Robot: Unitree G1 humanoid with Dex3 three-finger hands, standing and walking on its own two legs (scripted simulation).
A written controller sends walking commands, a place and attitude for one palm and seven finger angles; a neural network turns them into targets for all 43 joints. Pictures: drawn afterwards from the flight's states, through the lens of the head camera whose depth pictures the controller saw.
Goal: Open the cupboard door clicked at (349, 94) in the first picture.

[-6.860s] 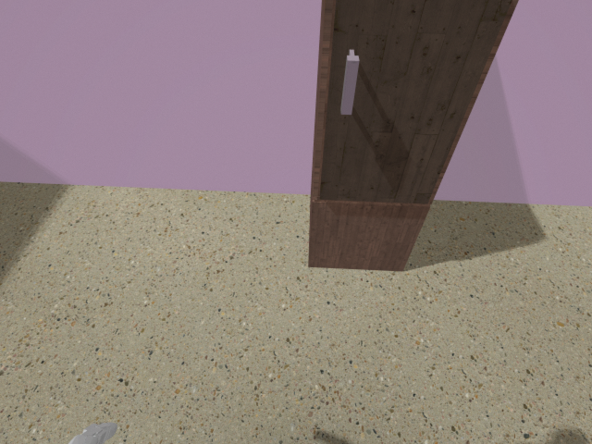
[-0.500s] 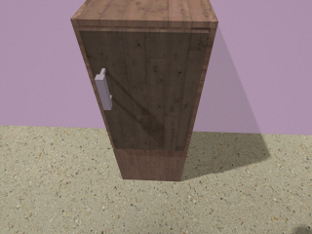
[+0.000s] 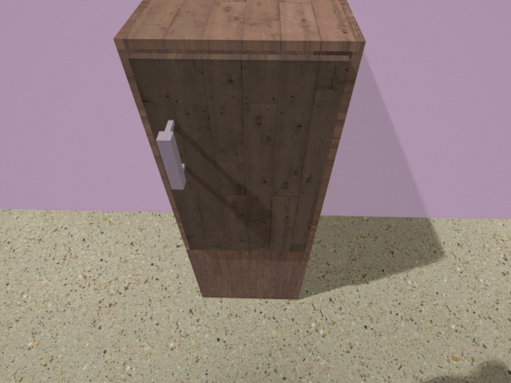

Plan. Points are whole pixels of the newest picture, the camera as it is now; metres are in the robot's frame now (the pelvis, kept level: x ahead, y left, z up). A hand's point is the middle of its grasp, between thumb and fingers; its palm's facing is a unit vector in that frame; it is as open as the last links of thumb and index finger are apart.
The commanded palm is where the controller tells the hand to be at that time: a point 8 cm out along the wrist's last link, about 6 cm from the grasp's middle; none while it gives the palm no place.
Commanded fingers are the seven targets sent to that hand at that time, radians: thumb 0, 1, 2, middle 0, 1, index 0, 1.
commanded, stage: come to a stop and stand still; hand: left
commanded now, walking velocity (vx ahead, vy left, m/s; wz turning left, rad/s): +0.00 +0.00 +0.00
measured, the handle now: (174, 155) +0.50 +0.19 +0.06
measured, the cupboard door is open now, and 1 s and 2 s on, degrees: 0 0 0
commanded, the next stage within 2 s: look again from close up in 0.14 s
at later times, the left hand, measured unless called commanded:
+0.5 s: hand out of the picture +0.01 +0.16 -0.18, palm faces +0.01 -0.98 -0.19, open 7.4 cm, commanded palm none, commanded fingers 0.00 0.90 0.90 -0.20 -0.30 -0.20 -0.30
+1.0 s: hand out of the picture +0.03 +0.15 -0.17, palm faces +0.03 -0.98 -0.21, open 7.4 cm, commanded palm none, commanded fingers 0.00 0.90 0.90 -0.20 -0.30 -0.20 -0.30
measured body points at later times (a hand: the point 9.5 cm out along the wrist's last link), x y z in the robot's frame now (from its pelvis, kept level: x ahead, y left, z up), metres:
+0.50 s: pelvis +0.01 -0.01 +0.00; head +0.03 -0.01 +0.45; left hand +0.01 +0.21 -0.16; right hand +0.02 -0.23 -0.16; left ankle -0.02 +0.05 -0.74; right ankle -0.01 -0.12 -0.74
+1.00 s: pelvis +0.02 -0.03 +0.00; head +0.04 -0.03 +0.45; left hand +0.03 +0.20 -0.16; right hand +0.03 -0.25 -0.16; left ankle -0.02 +0.05 -0.74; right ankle -0.01 -0.12 -0.74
